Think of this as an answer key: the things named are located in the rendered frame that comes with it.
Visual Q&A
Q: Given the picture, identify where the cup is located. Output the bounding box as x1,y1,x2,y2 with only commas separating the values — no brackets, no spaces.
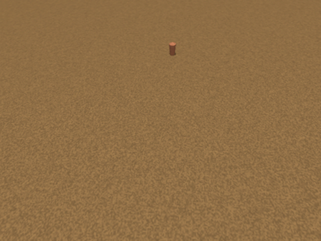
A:
169,42,176,56

